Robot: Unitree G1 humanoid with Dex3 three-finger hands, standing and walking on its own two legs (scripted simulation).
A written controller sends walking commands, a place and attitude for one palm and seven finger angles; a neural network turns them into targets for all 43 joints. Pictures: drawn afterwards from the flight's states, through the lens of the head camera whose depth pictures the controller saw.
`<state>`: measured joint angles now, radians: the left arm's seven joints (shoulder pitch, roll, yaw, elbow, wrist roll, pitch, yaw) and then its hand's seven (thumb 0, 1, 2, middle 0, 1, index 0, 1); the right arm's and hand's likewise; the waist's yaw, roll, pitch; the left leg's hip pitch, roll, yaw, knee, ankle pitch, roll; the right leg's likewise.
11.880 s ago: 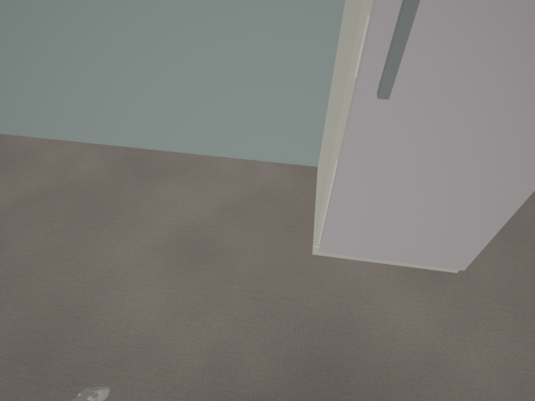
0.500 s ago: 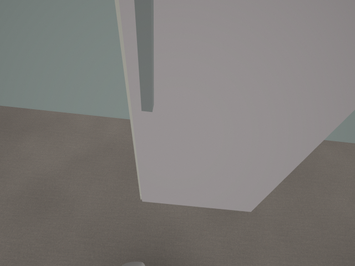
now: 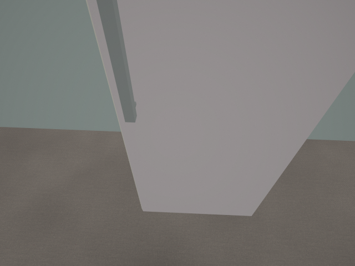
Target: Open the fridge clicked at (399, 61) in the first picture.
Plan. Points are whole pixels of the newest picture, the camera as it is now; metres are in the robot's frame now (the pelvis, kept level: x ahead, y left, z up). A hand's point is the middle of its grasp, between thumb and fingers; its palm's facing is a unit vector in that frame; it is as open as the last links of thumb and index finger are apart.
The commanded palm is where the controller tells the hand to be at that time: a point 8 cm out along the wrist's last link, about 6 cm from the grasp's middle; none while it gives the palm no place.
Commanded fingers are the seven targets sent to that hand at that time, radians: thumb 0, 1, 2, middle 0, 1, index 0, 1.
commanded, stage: come to a stop and stand still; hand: left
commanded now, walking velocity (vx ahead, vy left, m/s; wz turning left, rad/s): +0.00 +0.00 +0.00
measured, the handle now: (122, 58) +0.47 +0.15 +0.24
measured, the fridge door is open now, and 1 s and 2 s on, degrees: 0 0 0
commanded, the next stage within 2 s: look again from close up in 0.82 s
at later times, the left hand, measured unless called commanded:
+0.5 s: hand out of the picture -0.03 +0.13 -0.17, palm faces +0.09 -0.99 -0.14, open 7.4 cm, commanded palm none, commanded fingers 0.00 0.90 0.90 -0.20 -0.30 -0.20 -0.30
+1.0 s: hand out of the picture -0.01 +0.15 -0.18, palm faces +0.00 -0.99 -0.17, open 7.4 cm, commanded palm none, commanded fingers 0.00 0.90 0.90 -0.20 -0.30 -0.20 -0.30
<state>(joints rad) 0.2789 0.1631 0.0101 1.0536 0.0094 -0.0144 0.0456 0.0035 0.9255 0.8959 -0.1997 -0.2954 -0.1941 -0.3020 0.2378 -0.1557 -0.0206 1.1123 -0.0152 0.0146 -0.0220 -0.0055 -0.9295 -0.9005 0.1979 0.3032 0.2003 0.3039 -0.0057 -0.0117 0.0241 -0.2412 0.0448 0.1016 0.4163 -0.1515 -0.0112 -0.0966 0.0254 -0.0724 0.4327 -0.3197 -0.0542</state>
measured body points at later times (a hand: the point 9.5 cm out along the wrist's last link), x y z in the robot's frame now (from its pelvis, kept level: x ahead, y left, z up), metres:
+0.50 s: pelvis +0.02 -0.01 +0.00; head +0.03 -0.01 +0.45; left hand -0.04 +0.18 -0.16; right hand -0.01 -0.20 -0.17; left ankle +0.04 +0.13 -0.74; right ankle -0.05 -0.08 -0.74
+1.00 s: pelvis +0.03 +0.00 -0.01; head +0.05 +0.00 +0.44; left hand -0.01 +0.20 -0.16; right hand +0.03 -0.22 -0.17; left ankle +0.04 +0.12 -0.74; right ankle -0.05 -0.08 -0.74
